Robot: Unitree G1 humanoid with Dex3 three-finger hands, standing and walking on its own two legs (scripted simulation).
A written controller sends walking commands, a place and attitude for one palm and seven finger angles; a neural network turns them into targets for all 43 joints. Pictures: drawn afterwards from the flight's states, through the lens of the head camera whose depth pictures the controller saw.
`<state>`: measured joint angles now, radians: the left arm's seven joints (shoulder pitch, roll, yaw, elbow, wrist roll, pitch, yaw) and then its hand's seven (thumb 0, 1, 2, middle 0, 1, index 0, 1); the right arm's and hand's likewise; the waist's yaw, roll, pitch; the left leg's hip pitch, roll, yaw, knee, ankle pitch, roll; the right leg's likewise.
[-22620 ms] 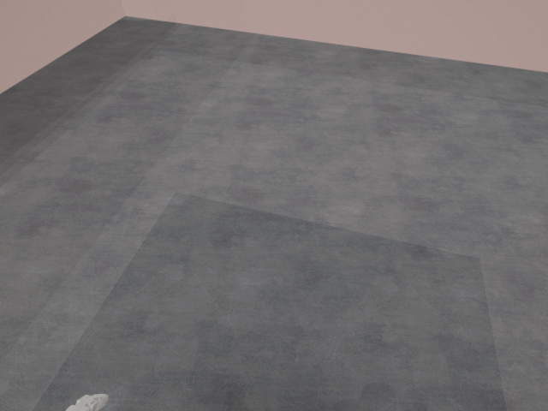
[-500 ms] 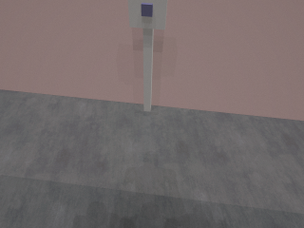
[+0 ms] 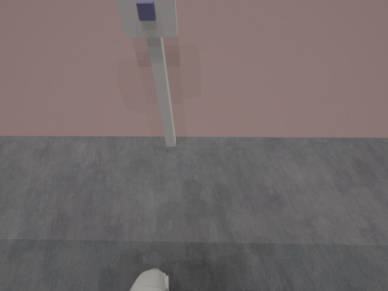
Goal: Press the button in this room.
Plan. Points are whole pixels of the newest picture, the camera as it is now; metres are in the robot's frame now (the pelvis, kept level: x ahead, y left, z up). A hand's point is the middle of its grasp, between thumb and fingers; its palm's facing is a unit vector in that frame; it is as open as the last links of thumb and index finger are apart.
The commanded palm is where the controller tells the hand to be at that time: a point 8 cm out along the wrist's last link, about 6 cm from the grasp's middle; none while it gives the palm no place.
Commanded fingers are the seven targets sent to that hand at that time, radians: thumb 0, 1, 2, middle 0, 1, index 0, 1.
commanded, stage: walk to a spot facing it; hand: left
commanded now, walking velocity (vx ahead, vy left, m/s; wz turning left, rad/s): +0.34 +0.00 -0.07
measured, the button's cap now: (146, 10) +0.99 +0.26 +0.10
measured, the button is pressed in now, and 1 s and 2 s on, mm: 0 0 0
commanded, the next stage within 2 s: turn to face it in 0.12 s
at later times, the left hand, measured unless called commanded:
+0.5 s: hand (122, 224) +0.29 +0.24 -0.18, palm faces +0.01 -0.98 -0.21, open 7.4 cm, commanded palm none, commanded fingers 0.00 0.90 0.90 -0.20 -0.30 -0.20 -0.30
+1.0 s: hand (123, 245) +0.24 +0.22 -0.18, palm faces +0.17 -0.97 -0.19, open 7.3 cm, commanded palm none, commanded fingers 0.00 0.90 0.90 -0.20 -0.30 -0.20 -0.30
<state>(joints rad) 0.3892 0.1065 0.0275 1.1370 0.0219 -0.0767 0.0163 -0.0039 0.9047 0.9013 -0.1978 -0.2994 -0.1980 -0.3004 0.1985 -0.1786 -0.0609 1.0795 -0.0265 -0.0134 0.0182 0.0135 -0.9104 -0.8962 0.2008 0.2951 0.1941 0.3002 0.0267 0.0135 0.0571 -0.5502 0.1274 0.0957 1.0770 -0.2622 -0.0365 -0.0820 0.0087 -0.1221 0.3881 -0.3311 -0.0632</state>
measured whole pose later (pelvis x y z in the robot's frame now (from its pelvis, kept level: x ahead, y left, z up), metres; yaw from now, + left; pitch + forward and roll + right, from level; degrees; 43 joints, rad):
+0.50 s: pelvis +0.21 +0.05 +0.00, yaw -1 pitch +0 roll +0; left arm 0.13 0.19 0.04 1.02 0.02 -0.02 0.03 0.00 0.91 0.90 -0.19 -0.30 -0.19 -0.30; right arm 0.22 -0.18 -0.05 1.09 -0.02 -0.05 -0.02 -0.01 -0.95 -0.90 0.20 0.30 0.20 0.30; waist -0.01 -0.03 0.08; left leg -0.27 0.01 0.16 0.47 -0.21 0.06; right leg -0.46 -0.10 -0.04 0.90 -0.35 0.04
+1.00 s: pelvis +0.34 +0.05 -0.01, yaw +5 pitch +0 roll -1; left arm 0.40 0.17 0.04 1.16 0.02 -0.04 0.02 -0.01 0.92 0.90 -0.20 -0.30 -0.20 -0.30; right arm 0.20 -0.20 -0.05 1.06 -0.02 -0.01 0.02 0.02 -0.92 -0.90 0.20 0.30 0.19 0.30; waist 0.04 -0.01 0.05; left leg -0.34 0.09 0.13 0.57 -0.28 -0.01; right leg -0.09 -0.07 -0.16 0.45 -0.36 0.04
